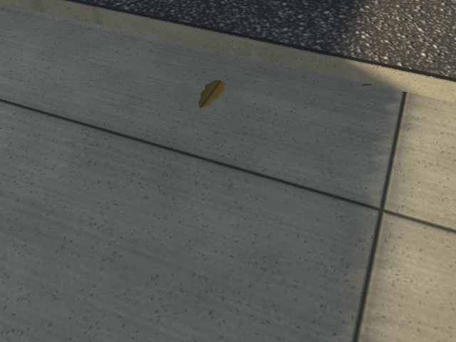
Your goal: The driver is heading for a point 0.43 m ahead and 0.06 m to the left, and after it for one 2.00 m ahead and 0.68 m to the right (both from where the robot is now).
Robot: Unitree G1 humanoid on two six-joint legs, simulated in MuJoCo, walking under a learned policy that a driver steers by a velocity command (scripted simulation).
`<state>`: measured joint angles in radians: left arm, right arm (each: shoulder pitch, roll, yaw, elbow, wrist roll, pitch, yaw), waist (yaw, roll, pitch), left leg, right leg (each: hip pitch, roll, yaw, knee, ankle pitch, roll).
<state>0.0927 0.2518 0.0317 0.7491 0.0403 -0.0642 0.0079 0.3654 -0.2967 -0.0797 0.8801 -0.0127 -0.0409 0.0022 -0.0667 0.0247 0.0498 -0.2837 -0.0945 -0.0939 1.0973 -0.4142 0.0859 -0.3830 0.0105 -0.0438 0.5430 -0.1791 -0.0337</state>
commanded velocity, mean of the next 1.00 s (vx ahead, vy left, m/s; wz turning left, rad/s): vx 0.30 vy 0.00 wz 0.12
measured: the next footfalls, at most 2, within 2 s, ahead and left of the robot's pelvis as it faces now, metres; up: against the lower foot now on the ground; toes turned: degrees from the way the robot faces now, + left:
left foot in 0.42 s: +0.34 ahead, +0.15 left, +0.00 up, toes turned +19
right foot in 0.96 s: +0.43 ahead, +0.00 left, +0.00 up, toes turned -2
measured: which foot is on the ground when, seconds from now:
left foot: up 0.00-0.40, down 0.42-0.96, up 0.98-1.00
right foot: down 0.00-0.44, up 0.46-0.94, down 0.96-1.00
